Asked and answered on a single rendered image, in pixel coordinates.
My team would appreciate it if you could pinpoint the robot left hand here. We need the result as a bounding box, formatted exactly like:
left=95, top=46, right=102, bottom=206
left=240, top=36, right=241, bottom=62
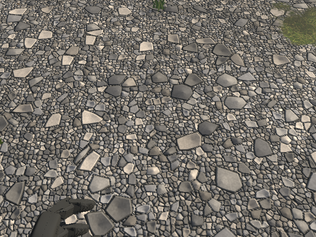
left=30, top=197, right=102, bottom=237

